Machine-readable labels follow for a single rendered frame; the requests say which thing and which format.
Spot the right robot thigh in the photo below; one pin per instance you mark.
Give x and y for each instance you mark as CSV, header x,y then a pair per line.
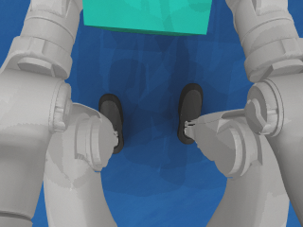
x,y
255,195

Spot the robot right shin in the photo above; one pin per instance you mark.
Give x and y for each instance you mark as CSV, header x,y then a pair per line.
x,y
207,126

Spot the robot right forearm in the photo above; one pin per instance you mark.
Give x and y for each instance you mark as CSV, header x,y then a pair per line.
x,y
270,42

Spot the robot left forearm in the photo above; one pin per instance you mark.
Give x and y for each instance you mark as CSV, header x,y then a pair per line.
x,y
45,44

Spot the carton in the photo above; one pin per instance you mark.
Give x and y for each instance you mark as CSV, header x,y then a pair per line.
x,y
155,17

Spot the robot left upper arm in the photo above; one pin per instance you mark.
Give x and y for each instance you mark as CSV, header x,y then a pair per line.
x,y
32,108

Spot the robot right upper arm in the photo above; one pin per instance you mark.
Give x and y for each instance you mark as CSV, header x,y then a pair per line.
x,y
274,108

